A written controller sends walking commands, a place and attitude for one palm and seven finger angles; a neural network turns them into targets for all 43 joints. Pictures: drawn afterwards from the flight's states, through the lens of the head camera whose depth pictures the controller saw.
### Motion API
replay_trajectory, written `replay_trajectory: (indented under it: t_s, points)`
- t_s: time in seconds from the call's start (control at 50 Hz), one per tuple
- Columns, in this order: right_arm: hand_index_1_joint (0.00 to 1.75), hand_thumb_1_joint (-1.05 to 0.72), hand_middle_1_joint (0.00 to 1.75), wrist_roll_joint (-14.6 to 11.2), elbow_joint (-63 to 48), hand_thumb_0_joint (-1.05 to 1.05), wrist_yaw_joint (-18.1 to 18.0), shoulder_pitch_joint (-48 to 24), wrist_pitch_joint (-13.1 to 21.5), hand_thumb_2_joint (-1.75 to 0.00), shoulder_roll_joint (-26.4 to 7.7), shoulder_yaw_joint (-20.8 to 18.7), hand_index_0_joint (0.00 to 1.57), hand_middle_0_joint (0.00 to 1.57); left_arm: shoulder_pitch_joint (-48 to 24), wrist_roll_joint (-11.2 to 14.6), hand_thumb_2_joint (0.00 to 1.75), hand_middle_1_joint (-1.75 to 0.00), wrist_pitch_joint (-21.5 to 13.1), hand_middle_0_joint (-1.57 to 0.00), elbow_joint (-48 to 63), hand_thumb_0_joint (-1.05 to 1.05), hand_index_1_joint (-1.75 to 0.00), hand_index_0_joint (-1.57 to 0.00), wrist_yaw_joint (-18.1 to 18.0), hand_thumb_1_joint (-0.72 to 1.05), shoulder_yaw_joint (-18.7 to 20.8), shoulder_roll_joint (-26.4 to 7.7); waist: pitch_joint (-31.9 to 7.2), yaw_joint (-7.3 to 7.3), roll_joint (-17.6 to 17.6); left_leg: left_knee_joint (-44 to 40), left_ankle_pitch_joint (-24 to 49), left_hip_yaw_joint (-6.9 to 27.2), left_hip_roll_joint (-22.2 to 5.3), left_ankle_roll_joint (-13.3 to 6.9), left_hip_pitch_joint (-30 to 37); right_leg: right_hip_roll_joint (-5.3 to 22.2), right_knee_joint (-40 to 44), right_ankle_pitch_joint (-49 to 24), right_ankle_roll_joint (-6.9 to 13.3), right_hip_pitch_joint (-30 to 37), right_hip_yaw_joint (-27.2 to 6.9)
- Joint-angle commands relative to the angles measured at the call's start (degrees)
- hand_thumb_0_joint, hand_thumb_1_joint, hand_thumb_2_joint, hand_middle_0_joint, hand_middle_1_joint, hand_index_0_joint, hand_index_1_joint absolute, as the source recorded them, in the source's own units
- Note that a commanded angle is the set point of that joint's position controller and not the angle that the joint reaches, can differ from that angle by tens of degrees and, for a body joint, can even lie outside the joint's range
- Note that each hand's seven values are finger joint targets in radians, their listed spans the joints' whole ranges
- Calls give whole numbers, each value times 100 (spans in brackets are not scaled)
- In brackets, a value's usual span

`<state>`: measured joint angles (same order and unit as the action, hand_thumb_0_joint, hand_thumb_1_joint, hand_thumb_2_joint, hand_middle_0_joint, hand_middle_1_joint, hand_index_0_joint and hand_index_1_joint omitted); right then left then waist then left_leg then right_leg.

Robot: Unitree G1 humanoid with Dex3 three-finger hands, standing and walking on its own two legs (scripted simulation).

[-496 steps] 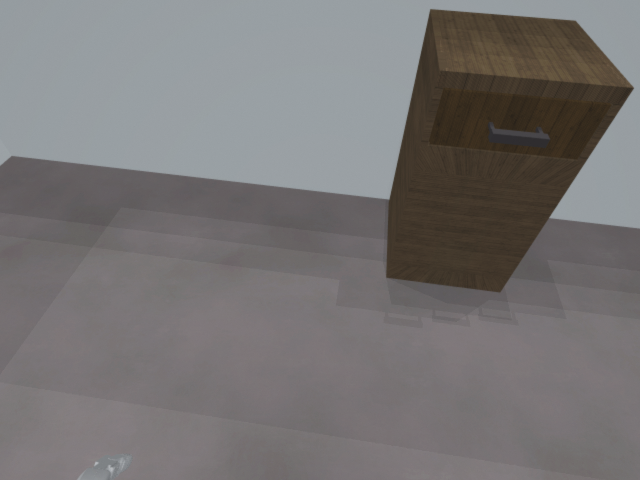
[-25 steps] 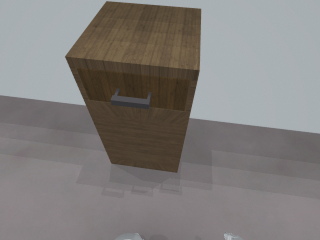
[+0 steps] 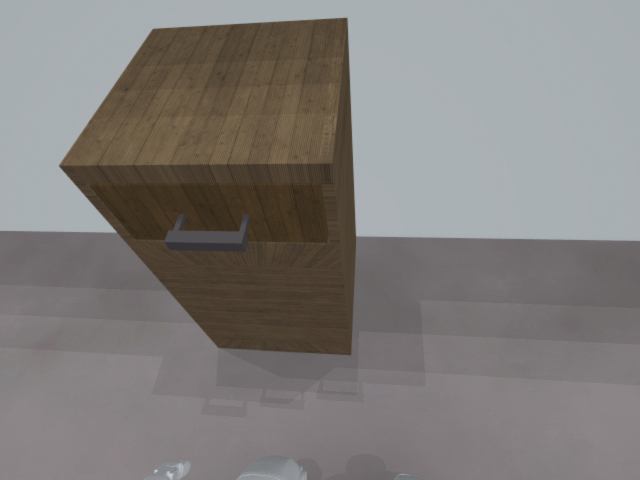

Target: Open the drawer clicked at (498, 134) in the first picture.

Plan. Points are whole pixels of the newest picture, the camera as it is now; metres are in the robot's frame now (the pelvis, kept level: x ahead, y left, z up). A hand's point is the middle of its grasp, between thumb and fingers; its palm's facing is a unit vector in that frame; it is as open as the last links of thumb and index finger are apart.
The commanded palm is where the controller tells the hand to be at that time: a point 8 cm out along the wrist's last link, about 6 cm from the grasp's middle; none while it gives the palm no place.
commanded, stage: come to a stop and stand still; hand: left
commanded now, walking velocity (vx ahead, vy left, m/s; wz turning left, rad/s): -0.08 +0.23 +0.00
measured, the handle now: (210, 230) +0.50 +0.23 -0.06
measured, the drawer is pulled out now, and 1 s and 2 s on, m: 0.00 0.00 0.00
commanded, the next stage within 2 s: look again from close up in 0.88 s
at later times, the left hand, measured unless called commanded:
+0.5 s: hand out of the picture -0.06 +0.25 -0.18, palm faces +0.10 -0.97 -0.23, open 7.4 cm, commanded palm none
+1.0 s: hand out of the picture -0.08 +0.22 -0.17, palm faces +0.01 -0.98 -0.21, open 7.3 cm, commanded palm none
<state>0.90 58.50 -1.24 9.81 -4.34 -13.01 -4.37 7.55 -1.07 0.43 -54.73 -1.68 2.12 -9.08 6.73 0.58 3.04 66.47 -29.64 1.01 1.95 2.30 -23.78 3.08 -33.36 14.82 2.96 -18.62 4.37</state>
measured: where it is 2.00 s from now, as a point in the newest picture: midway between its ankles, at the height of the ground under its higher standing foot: outside the picture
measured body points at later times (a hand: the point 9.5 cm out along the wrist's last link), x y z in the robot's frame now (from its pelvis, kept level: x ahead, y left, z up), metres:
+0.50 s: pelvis -0.07 +0.05 +0.00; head -0.07 +0.06 +0.45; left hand -0.06 +0.30 -0.16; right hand -0.02 -0.19 -0.14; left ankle -0.10 +0.16 -0.74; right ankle +0.01 -0.08 -0.72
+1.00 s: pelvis -0.08 +0.05 +0.01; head -0.08 +0.04 +0.46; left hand -0.07 +0.27 -0.15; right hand -0.12 -0.15 -0.16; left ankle -0.10 +0.16 -0.74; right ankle -0.11 -0.05 -0.74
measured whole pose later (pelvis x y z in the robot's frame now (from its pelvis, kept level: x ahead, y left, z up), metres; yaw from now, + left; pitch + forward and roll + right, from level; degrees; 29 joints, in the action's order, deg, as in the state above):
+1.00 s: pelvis -0.08 +0.05 +0.01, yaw -1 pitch -1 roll +1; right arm 0.6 66.1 -1.8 18.5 -0.1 -6.5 0.7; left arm 15.4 -0.4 -0.2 -65.0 -2.5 -0.2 -8.2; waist 1.3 0.8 0.6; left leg 23.2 -14.7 -2.4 0.0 -0.3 -7.5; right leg -0.3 -24.7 15.8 1.3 -7.9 1.8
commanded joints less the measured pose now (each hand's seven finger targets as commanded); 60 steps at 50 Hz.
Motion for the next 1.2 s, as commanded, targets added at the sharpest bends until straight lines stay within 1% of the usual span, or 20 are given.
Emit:
replay_trajectory:
  t_s: [0.0, 0.06, 0.22, 0.32, 0.36, 0.38, 0.4, 0.42, 0.46, 0.5, 0.56, 0.66, 0.74, 0.8, 0.94, 0.96, 1.0, 1.04, 1.1, 1.18]
  points:
    - [30, -90, 30, 21, -310, 0, 79, 276, -27, -90, -384, -96, 20, 20, 523, 18, 90, -30, -55, -20, 214, 0, -30, -20, -164, 90, 311, -1211, -1213, -219, -1038, 732, 685, 441, -134, 151, -524, 1626, 1016, -4298, 527, 1323, -1232]
    - [30, -90, 30, 31, -321, 0, 108, 268, -44, -90, -428, -89, 20, 20, 704, 2, 90, -30, -65, -20, 120, 0, -30, -20, -171, 90, 310, -1207, -1324, -291, -1142, 388, 804, 432, -150, 220, -562, 1607, 1155, -3720, 493, 1658, -1309]
    - [30, -90, 30, 12, -352, 0, 181, 258, 51, -90, -372, 8, 20, 20, 610, -112, 90, -30, 22, -20, 134, 0, -30, -20, -34, 90, 324, -1336, -798, -291, -1566, -1654, 613, -79, -253, 64, 324, 1280, 2162, 403, 380, 683, -1424]
    - [30, -90, 30, -36, -221, 0, 146, 778, 205, -90, -236, 98, 20, 20, 601, -116, 90, -30, 77, -20, -11, 0, -30, -20, -4, 90, 347, -1410, -942, -162, -1553, -3254, 625, -386, -140, -134, 1132, 1113, 2296, 833, 327, 489, -1439]
    - [30, -90, 30, -56, 13, 0, 102, 1336, 282, -90, -146, 151, 20, 20, 479, -57, 90, -30, 114, -20, -81, 0, -30, -20, -9, 90, 307, -1275, -945, 82, -1243, -4478, 1330, -462, -125, -212, 2049, 856, 1945, 1100, 29, -43, -1178]
    - [30, -90, 30, -33, 44, 0, 69, 1458, 336, -90, -273, 153, 20, 20, 527, 0, 90, -30, 135, -20, -98, 0, -30, -20, 2, 90, 239, -1056, -864, 105, -526, -4943, 1224, -132, -404, -262, 2146, 587, 1378, 1193, -137, -353, -906]
    - [30, -90, 30, 35, -51, 0, 47, 1274, 367, -90, -603, 95, 20, 20, 688, 68, 90, -30, 160, -20, -95, 0, -30, -20, 19, 90, 173, -699, -570, 27, 830, -5711, 177, 1245, -1378, -526, 1636, 82, 350, 1126, -315, -805, -490]
    - [30, -90, 30, 29, -287, 0, 10, 742, 321, -90, -868, 83, 20, 20, 651, 46, 90, -30, 194, -20, -85, 0, -30, -20, 10, 90, 132, -558, -9, -55, 1451, -6262, -463, 1813, -2011, -730, 446, -143, -370, 1081, -372, -782, -203]
    - [30, -90, 30, 51, -385, 0, -38, 90, 348, -90, -675, 197, 20, 20, 727, -34, 90, -30, 237, -20, -260, 0, -30, -20, 43, 90, 160, -599, 164, -305, 1270, -6460, -688, 1553, -1807, -898, -682, -96, -1377, 781, -349, -118, -549]
    - [30, -90, 30, 13, -268, 0, -85, -8, 374, -90, -447, 288, 20, 20, 1046, -49, 90, -30, 230, -20, -515, 0, -30, -20, 67, 90, 169, -628, 279, -444, 1022, -6118, 307, 812, -1326, -802, -337, -186, -2041, 468, -388, -257, -606]
    - [30, -90, 30, -25, -44, 0, -137, 484, 453, -90, -300, 318, 20, 20, 1056, -20, 90, -30, 111, -20, -639, 0, -30, -20, 63, 90, 68, -504, -2, -290, 423, -5579, 1987, 505, -1179, -893, 992, -118, -1701, 450, -460, -703, -491]
    - [30, -90, 30, -22, 401, 0, -175, 1253, 539, -90, -277, 280, 20, 20, 812, 80, 90, -30, -38, -20, -637, 0, -30, -20, -12, 90, -78, -338, -700, -21, 392, -4617, 5090, 677, -1374, -1041, 2348, -70, 681, 423, -484, 74, -320]
    - [30, -90, 30, -113, 440, 0, -153, 1175, 597, -90, 103, 338, 20, 20, 1291, 86, 90, -30, -143, -20, -1008, 0, -30, -20, -84, 90, -110, -499, -874, -41, -425, -4408, 3224, 176, -725, -395, 1419, 633, 1102, -2451, -125, 1438, -876]
    - [30, -90, 30, -56, 573, 0, -157, 1253, 551, -90, 65, 345, 20, 20, 1180, 99, 90, -30, -159, -20, -1024, 0, -30, -20, -104, 90, -129, -344, -801, -12, -1019, -4500, 3129, 119, -749, -350, 1647, 445, 1014, -2376, -65, 1221, -790]
    - [30, -90, 30, -51, 743, 0, -152, 1228, 523, -90, 177, 408, 20, 20, 1147, 101, 90, -30, -90, -20, -1039, 0, -30, -20, -97, 90, -149, -279, -129, -64, -358, -4754, 2528, 144, -753, -375, 1438, 298, 1385, -999, -128, 855, -800]
    - [30, -90, 30, -16, 28, 0, -19, 928, 502, -90, -559, 314, 20, 20, 1067, -2, 90, -30, -234, -20, -430, 0, -30, -20, -74, 90, -192, -1283, 448, 19, -987, -4554, 2224, 353, -549, -298, 1079, 69, 1263, -457, -67, 379, -736]
    - [30, -90, 30, 77, -107, 0, -122, 869, 685, -90, -460, 204, 20, 20, 1003, 1, 90, -30, -304, -20, -414, 0, -30, -20, -96, 90, 35, -992, -597, -2, -15, -4084, 2418, 300, -619, -458, 979, 338, 815, -924, 84, 779, -935]
    - [30, -90, 30, 27, -126, 0, -142, 1023, 680, -90, -295, 257, 20, 20, 1186, 29, 90, -30, -319, -20, -332, 0, -30, -20, -86, 90, -27, -864, -985, -13, 24, -3870, 2477, 232, -595, -457, 1123, 398, 911, -1250, 131, 963, -1011]
    - [30, -90, 30, 21, -205, 0, -113, 1052, 591, -90, -271, 269, 20, 20, 1099, 37, 90, -30, -270, -20, -244, 0, -30, -20, -85, 90, -24, -896, -730, 47, -570, -3796, 2050, 85, -498, -437, 944, 501, 1023, -1380, 157, 895, -1077]
    - [30, -90, 30, 20, -252, 0, -85, 919, 564, -90, -399, 288, 20, 20, 1009, 42, 90, -30, -225, -20, -133, 0, -30, -20, -75, 90, -58, -913, -404, 25, -312, -4001, 2432, 165, -651, -466, 1023, 315, 919, -1281, 84, 675, -878]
